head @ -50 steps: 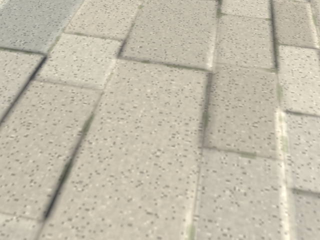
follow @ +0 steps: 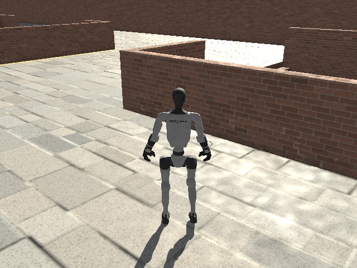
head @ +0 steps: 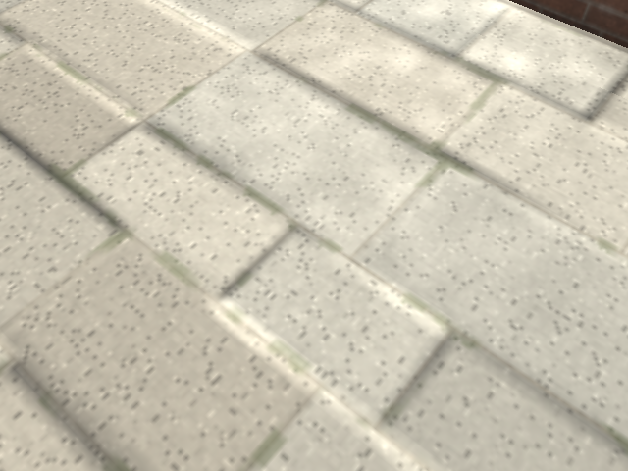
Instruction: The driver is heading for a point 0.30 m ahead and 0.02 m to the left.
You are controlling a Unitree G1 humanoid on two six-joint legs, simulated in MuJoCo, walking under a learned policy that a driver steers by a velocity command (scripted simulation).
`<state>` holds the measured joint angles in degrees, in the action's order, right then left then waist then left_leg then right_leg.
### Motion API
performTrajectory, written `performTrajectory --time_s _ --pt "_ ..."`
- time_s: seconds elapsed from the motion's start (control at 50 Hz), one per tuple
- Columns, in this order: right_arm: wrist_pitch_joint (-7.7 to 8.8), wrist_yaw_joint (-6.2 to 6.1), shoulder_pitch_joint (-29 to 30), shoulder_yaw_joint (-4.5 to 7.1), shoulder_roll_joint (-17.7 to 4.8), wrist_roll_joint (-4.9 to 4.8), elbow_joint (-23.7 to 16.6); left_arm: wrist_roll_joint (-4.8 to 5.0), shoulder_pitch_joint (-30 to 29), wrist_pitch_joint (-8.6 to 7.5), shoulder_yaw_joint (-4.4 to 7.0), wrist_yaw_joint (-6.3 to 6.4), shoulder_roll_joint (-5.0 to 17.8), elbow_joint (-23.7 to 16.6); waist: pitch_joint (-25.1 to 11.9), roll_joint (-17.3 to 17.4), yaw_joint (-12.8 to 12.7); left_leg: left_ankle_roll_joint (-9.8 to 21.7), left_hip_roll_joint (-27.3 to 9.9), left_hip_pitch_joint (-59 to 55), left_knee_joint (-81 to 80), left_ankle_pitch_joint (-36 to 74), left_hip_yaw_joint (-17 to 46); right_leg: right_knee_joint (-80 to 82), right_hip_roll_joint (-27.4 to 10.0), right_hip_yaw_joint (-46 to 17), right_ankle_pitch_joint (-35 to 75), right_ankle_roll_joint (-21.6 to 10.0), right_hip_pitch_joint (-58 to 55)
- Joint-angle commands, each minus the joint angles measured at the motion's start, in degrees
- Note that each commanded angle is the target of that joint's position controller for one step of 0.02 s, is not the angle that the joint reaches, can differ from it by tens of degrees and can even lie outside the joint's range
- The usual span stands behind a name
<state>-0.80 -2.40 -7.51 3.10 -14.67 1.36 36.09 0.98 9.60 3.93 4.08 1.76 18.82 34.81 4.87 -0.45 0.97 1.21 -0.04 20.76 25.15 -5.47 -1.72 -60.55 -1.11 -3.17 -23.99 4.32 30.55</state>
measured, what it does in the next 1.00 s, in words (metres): walks ahead: right foot, then left foot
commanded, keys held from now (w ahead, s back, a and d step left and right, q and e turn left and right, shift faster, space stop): shift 0.28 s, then w+shift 0.26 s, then shift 0.46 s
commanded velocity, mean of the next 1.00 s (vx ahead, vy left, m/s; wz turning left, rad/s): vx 0.24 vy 0.00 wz -0.13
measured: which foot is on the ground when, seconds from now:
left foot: down 0.00-0.12, up 0.14-0.52, down 0.54-0.92, up 0.94-1.00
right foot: up 0.00-0.10, down 0.12-0.54, up 0.56-0.88, down 0.90-1.00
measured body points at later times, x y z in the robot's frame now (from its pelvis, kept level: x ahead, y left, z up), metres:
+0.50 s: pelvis +0.04 -0.01 +0.01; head +0.04 -0.01 +0.46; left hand +0.16 +0.25 -0.10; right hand +0.17 -0.29 -0.08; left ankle +0.04 +0.12 -0.72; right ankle -0.01 -0.12 -0.73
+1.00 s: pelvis +0.21 -0.02 -0.01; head +0.25 -0.04 +0.44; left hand +0.43 +0.20 -0.10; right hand +0.24 -0.30 -0.15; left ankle +0.07 +0.12 -0.67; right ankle +0.32 -0.12 -0.73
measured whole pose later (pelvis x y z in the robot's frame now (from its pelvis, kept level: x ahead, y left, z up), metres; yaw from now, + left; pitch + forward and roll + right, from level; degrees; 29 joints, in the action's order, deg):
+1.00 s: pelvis +0.21 -0.02 -0.01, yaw -4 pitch +2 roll +0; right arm 1.5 -0.6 -17.6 2.0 -16.8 -0.7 47.2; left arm -0.9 3.9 -3.4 1.8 -1.4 13.7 39.9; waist 3.3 1.3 2.3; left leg -1.8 1.0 12.7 56.3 -33.2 3.2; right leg -30.3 1.8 1.5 -5.2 -3.2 27.1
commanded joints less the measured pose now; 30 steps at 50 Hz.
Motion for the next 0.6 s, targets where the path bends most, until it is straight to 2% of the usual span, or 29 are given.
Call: performTrajectory --time_s 0.02,0.06,0.08,0.1,0.12,0.14,0.16,0.18,0.2,0.22,0.24,0.28,0.3,0.32,0.34,0.36,0.38,0.42,0.46,0.5,0.52,0.54,0.56,0.58,0.6 --pt "0.53 0.71 2.7 2.96 -9.9 -1.0 -3.3 -0.39 1.6 -0.97 0.3 -0.54 2.8 -3.1 -12.5 10.1 -0.2 12.7 -13.9 -8.9 -8.5 1.5 11.6 9.8 0.2 2.2 0.2 -1.3 -7.0" --pt "0.37 1.05 1.8 2.97 -10.4 -1.67 -2.2 -0.4 2.7 -0.85 0.48 -1.12 3.5 -2.1 -11.8 11.2 -0.3 12.3 -14.6 -8.4 -7.8 -1.3 11.9 17.6 1.0 3.2 1.5 -2.7 -11.0" --pt "0.25 1.07 1.6 2.87 -10.5 -2.19 -1.6 -0.49 4.3 -0.83 0.54 -1.44 3.2 -1.2 -11.5 10.9 -1.4 11.4 -14.3 -7.3 -6.5 -1.8 11.2 24.2 1.7 4.1 4.7 -4.0 -14.4" --pt "0.14 1.03 0.7 2.75 -10.3 -2.8 -0.7 -0.64 6.5 -0.82 0.6 -1.76 3.0 0.0 -11.2 10.4 -2.5 9.8 -13.5 -4.8 -4.8 -1.6 9.9 31.6 2.8 5.4 8.6 -5.7 -19.3" --pt "0.26 1.17 -2.6 2.36 -9.0 -3.13 0.9 -0.92 7.2 -0.82 0.71 -1.84 3.9 0.2 -10.7 8.1 -2.5 5.9 -11.7 -0.1 -1.6 -4.4 7.6 36.9 1.6 2.5 11.9 -7.9 -25.2" --pt "0.62 1.81 -3.9 1.04 -4.6 -1.22 0.4 -1.29 8.2 -0.77 1.25 -1.41 7.5 -0.1 -11.8 -5.6 -1.0 -0.2 -5.7 8.9 12.6 -16.9 0.3 41.1 -10.9 -13.7 17.8 -12.1 -32.0" --pt "1.23 1.47 0.4 1.43 -5.7 -0.54 -2.6 -2.87 4.6 -1.06 1.96 -1.48 10.9 -0.8 -9.0 -15.2 -1.9 -2.9 -0.8 14.6 19.1 -28.4 -0.4 43.1 -21.1 -23.7 21.2 -21.5 -21.7" --pt "1.13 0.93 3.5 2.53 -9.3 -0.88 -2.3 -3.97 2.5 -2.11 1.28 -1.33 8.2 -1.8 -7.4 -9.9 -3.7 -3.7 -2.4 12.5 27.8 -26.7 3.2 44.4 -18.6 -21.4 19.2 -22.1 -18.4" --pt "0.7 0.8 2.0 2.87 -9.2 -1.29 -1.2 -3.75 -0.1 -2.99 0.43 -1.17 5.7 -1.2 -7.0 -8.5 -1.8 -3.9 -2.3 11.9 31.0 -23.5 3.9 43.9 -15.6 -17.1 19.2 -19.7 -17.3" --pt "0.11 0.42 -0.7 2.91 -8.3 -1.02 0.8 -2.68 -2.3 -3.54 0.19 -1.01 4.9 -1.1 -6.9 -7.1 -0.6 -4.7 -2.4 11.5 32.5 -20.6 3.8 43.1 -12.5 -13.7 19.1 -17.3 -17.9" --pt "-0.35 0.24 -2.4 2.92 -8.1 -0.57 1.6 -1.92 -3.7 -3.95 -0.44 -0.91 3.1 -0.7 -6.8 -7.6 -0.2 -5.5 -2.8 10.9 33.4 -17.9 4.1 42.3 -11.4 -11.9 23.4 -16.5 -18.1" --pt "-0.38 0.42 -3.6 2.36 -6.3 -1.03 2.2 -1.92 -4.2 -4.05 -1.36 -0.71 0.8 0.1 -7.6 -7.3 0.8 -6.5 -2.7 6.7 31.6 -15.4 3.5 40.6 -8.9 -8.0 30.9 -15.9 -17.7" --pt "-0.02 0.97 -4.1 1.71 -5.1 -1.16 2.6 -1.36 -0.8 -3.88 -1.14 -0.65 0.6 1.4 -10.1 -7.2 -0.6 -6.4 -2.6 6.2 27.3 -13.6 1.8 42.1 -7.7 -7.8 17.8 -15.5 -20.8" --pt "0.51 1.53 -1.4 1.53 -5.6 -1.86 1.8 -0.4 3.7 -3.66 0.17 -0.73 4.3 2.6 -9.0 -9.3 -3.8 -5.9 -1.4 9.0 25.5 -14.4 -0.3 45.1 -8.7 -11.7 2.1 -16.4 -23.5" --pt "1.05 1.84 1.9 1.66 -6.6 -2.66 0.4 -0.07 5.7 -3.69 0.77 -0.66 6.3 3.4 -6.3 -10.2 -5.3 -4.9 -1.9 12.3 23.1 -15.4 0.6 48.0 -11.2 -16.9 -8.0 -17.2 -24.4" --pt "1.68 2.06 3.8 1.75 -7.4 -3.27 -0.3 -0.19 6.2 -4.02 0.9 -0.52 6.8 3.6 -4.1 -9.9 -5.7 -3.8 -2.5 14.2 20.5 -16.4 1.4 49.7 -13.3 -20.5 -12.7 -17.7 -25.1" --pt "2.49 2.33 4.3 1.66 -7.5 -3.49 -0.5 -0.26 6.5 -4.58 0.97 -0.41 6.8 3.8 -2.9 -9.1 -5.8 -2.7 -2.9 14.6 17.6 -16.9 1.9 50.5 -14.3 -21.9 -13.3 -17.9 -25.7" --pt "4.21 2.83 3.5 1.4 -6.9 -3.22 0.1 0.21 6.5 -5.69 1.13 -0.45 6.8 4.0 -2.4 -7.9 -5.2 -0.9 -3.0 11.4 12.8 -16.9 1.7 50.9 -14.6 -21.2 -11.1 -17.7 -24.8" --pt "5.43 3.29 1.5 1.12 -6.1 -3.23 1.2 0.83 4.9 -6.34 1.19 -0.93 6.9 3.8 -2.2 -7.7 -3.5 0.6 -2.1 3.8 7.9 -15.8 0.3 50.7 -13.1 -18.3 -8.2 -17.4 -19.7" --pt "6.2 3.51 -2.1 0.92 -5.4 -3.11 2.8 1.42 3.1 -6.38 1.09 -1.38 6.6 3.5 -2.9 -5.6 -0.7 1.8 -0.7 -5.5 0.8 -9.0 -2.2 47.9 -11.0 -14.9 -6.9 -16.5 -14.3" --pt "4.05 3.95 -8.9 0.67 -4.7 1.79 5.3 -3.37 3.9 -6.16 1.5 -2.51 6.5 4.6 -7.0 -4.1 1.9 1.8 2.7 -17.4 -1.1 -11.3 -4.9 43.1 -5.7 -9.1 -11.3 -14.6 -10.1" --pt "3.83 3.61 -16.8 1.39 -6.9 1.89 7.5 -3.97 0.4 -6.35 0.89 -2.67 3.2 3.5 -7.0 0.9 6.0 2.4 -1.3 -30.0 -0.7 -13.4 0.0 33.4 -2.1 -5.4 -10.3 -12.7 1.8" --pt "5.04 2.63 -24.2 2.36 -10.5 -2.37 8.1 0.3 -2.7 -7.45 -1.7 -2.83 -4.0 0.8 -8.7 11.3 8.5 6.0 -14.8 -35.3 -5.9 -20.2 17.7 12.1 1.0 -0.9 -6.0 -9.0 11.0" --pt "5.98 2.98 -23.9 3.44 -15.3 -2.66 7.8 2.35 -1.7 -9.02 -0.96 -2.72 -1.2 -1.1 -6.6 15.6 6.5 15.0 -24.0 -35.9 -13.1 -34.1 39.3 0.8 3.1 -0.3 -7.7 -8.2 24.1" --pt "6.65 2.98 -20.8 2.74 -12.4 -2.28 7.0 2.35 -2.4 -9.78 -0.03 -2.39 2.7 -0.7 -1.9 8.7 5.4 16.5 -24.7 -33.2 -14.2 -32.6 39.6 -6.0 -0.5 -2.7 -4.7 -7.9 28.3"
